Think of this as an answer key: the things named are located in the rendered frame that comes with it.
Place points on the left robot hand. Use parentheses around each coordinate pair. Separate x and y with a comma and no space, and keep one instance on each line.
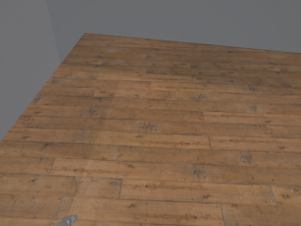
(67,220)

